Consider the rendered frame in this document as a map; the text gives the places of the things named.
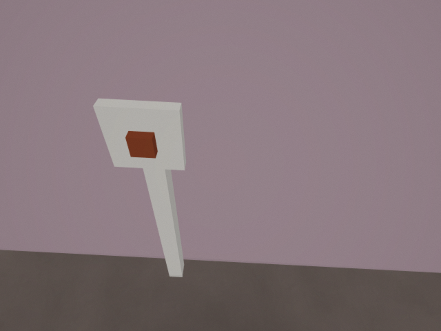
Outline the button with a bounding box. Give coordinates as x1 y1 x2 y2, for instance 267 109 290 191
125 131 158 158

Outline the panel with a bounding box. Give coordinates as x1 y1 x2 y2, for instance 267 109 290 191
93 99 186 277

